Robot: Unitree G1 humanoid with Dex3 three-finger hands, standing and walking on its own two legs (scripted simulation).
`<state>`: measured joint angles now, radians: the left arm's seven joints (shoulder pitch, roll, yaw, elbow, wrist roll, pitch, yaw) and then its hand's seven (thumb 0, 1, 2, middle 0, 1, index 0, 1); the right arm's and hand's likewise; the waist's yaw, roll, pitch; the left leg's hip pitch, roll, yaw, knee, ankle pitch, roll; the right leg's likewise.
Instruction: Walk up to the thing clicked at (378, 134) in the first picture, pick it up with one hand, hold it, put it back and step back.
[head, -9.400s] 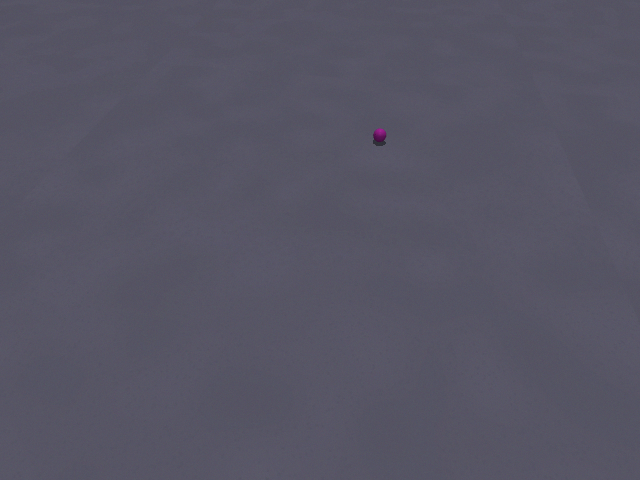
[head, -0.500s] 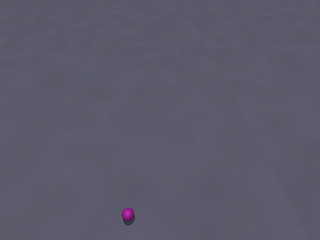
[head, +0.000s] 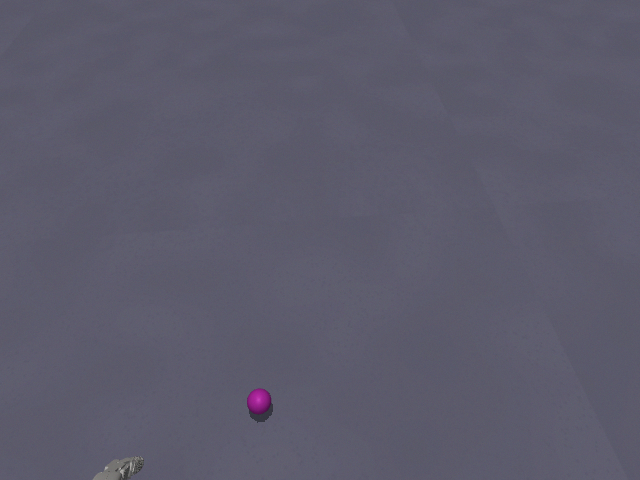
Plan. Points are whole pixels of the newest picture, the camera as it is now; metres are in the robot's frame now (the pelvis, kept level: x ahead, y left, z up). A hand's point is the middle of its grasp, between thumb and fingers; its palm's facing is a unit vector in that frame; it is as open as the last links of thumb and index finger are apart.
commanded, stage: rise first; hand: left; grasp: from above
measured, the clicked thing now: (259, 401) +0.43 +0.20 -0.74
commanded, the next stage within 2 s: none
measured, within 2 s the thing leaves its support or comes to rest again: neither
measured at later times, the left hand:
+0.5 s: hand out of the picture +0.13 +0.26 -0.22, palm faces -0.16 -0.88 -0.45, open 13.9 cm
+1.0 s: hand (198, 454) +0.23 +0.27 -0.42, palm faces -0.46 -0.44 -0.77, open 13.9 cm
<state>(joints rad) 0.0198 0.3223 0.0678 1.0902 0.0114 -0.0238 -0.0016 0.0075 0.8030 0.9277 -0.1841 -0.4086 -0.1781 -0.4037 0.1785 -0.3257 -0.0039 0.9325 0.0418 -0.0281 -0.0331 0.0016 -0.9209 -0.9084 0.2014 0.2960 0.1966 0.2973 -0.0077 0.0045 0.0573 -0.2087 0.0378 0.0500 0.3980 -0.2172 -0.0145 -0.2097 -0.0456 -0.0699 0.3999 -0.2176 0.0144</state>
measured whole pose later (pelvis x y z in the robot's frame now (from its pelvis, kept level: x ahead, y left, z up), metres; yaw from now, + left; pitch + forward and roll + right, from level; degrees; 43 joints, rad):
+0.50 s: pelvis -0.02 +0.01 -0.07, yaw -1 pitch +15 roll -1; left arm 0.15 0.29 0.13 0.66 0.26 0.10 0.02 0.00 -0.48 1.00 -0.07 -1.05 -0.07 -1.05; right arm 0.22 -0.24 -0.05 0.62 0.01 -0.08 -0.02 0.00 -0.89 -0.90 0.20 0.30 0.20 0.30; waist -0.02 0.00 -0.08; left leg -0.82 0.06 0.04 1.05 -0.49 0.00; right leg -0.81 -0.06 -0.05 1.02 -0.47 0.03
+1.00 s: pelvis -0.07 +0.01 -0.27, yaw -1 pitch +33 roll -2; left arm -0.35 0.40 0.07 0.86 0.77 -0.05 0.18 0.00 -0.50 0.99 -0.09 -1.05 -0.09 -1.05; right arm 0.07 -0.28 -0.07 0.67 -0.01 -0.12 0.04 0.00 -0.87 -0.90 0.20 0.30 0.20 0.30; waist -0.03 0.02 -0.18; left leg -1.74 0.06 -0.02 1.83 -0.67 0.00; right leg -1.72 -0.08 -0.03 1.80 -0.66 0.01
